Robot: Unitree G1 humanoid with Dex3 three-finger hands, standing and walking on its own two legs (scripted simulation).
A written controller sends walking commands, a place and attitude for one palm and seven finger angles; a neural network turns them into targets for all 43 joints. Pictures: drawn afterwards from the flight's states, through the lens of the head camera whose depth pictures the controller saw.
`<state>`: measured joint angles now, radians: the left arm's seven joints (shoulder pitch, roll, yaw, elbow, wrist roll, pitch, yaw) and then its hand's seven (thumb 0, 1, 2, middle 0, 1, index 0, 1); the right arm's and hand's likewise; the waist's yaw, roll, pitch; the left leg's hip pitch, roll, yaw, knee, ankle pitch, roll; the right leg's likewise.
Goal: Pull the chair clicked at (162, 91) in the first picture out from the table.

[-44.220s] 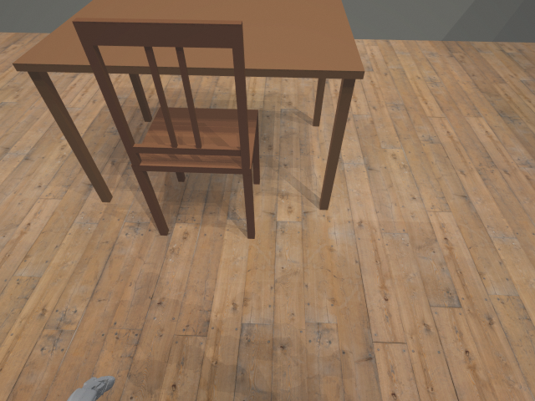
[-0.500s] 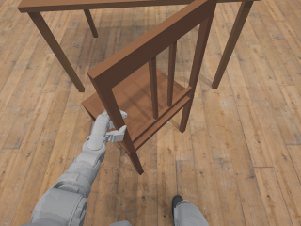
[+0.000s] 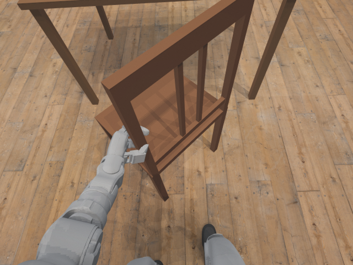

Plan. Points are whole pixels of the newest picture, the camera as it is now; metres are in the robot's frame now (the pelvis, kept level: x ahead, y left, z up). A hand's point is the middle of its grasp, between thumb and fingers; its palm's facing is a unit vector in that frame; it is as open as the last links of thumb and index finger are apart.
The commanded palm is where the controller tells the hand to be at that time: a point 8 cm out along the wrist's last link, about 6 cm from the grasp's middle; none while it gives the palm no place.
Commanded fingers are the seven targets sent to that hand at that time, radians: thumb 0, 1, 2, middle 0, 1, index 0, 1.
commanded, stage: step backward, pulling the chair out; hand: left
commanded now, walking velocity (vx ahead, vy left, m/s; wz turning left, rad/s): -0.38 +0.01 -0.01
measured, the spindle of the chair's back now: (180, 106) +0.53 -0.02 -0.06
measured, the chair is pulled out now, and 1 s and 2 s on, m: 0.39 0.40 0.41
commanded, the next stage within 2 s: none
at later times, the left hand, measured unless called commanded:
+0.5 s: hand (140, 152) +0.38 +0.10 -0.05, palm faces -0.13 -0.95 -0.29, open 6.5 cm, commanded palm +0.39 +0.15 -0.04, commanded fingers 0.00 0.90 0.90 -0.50 -1.45 -0.50 -1.45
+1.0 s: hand (139, 154) +0.38 +0.10 -0.05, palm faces -0.13 -0.95 -0.28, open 6.5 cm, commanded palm +0.37 +0.15 -0.04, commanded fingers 0.00 0.90 0.90 -0.50 -1.45 -0.50 -1.45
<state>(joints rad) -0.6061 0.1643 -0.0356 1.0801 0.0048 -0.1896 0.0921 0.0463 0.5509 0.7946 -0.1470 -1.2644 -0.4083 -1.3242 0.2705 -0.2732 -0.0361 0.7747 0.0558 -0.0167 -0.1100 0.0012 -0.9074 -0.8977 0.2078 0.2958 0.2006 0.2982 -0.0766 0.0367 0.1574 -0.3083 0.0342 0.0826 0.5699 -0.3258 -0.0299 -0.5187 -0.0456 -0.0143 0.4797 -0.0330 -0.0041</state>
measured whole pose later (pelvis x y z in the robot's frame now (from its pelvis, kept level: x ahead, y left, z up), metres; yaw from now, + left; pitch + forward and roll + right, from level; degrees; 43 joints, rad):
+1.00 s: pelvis -0.01 +0.00 +0.00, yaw +0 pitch +3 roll +2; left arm -0.63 0.17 -0.03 1.06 0.01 -0.16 0.10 0.06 0.58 0.76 -0.13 -1.26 -0.39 -1.32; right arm 0.26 -0.27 -0.04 0.74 0.04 -0.01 -0.11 0.00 -0.91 -0.90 0.21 0.30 0.20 0.30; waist -0.08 0.01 0.18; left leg -0.28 0.01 0.08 0.55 -0.32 -0.02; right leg -0.52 -0.06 0.00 0.48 -0.03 0.00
